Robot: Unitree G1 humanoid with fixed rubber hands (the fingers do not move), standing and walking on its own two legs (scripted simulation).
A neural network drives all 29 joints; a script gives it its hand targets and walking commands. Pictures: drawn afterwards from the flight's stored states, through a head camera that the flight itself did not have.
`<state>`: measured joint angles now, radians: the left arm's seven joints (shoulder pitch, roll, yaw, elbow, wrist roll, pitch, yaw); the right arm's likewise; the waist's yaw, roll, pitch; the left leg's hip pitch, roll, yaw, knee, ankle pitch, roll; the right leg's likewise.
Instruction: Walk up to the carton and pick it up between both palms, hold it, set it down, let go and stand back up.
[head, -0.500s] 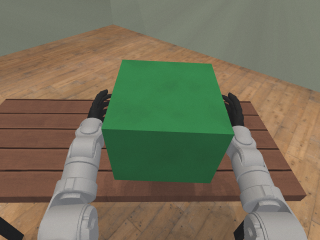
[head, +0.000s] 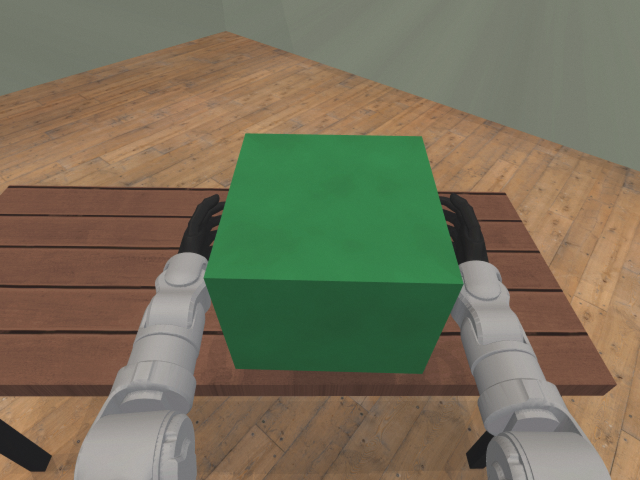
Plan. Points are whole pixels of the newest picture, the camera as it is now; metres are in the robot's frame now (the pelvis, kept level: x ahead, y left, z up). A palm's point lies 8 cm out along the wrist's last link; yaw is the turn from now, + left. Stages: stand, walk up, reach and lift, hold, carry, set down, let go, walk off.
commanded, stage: set down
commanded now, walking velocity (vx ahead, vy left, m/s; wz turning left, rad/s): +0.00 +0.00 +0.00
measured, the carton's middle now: (331, 249) +0.41 +0.00 +0.07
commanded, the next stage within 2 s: none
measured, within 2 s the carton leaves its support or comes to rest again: neither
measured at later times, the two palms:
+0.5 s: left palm (207, 265) +0.39 +0.17 +0.06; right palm (463, 267) +0.37 -0.18 +0.08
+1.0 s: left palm (207, 280) +0.39 +0.18 +0.03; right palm (452, 279) +0.38 -0.17 +0.05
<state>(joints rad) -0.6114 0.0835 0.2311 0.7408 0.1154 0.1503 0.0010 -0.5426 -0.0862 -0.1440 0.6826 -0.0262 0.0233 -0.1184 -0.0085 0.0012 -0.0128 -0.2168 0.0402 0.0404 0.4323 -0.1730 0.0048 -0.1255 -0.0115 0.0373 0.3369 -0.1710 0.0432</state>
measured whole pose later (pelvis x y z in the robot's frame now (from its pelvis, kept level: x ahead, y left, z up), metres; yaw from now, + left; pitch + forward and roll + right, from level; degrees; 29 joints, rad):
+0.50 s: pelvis +0.02 +0.00 +0.00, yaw +0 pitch -1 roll -1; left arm -0.61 0.08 0.24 0.93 0.12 -0.03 0.01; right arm -0.50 -0.07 -0.16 0.75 -0.07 -0.08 -0.13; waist -0.01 0.00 -0.01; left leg -0.22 0.04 0.04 0.43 -0.19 0.00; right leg -0.13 -0.01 0.04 0.34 -0.19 0.04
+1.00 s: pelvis +0.03 +0.00 +0.00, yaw +0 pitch +1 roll -1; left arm -0.61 0.11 0.24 1.15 0.12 -0.23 0.01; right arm -0.49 -0.02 -0.23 0.88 -0.17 -0.21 -0.12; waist -0.01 0.00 -0.03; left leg -0.25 0.04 0.04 0.43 -0.21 0.00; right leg -0.16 -0.01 0.04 0.34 -0.21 0.04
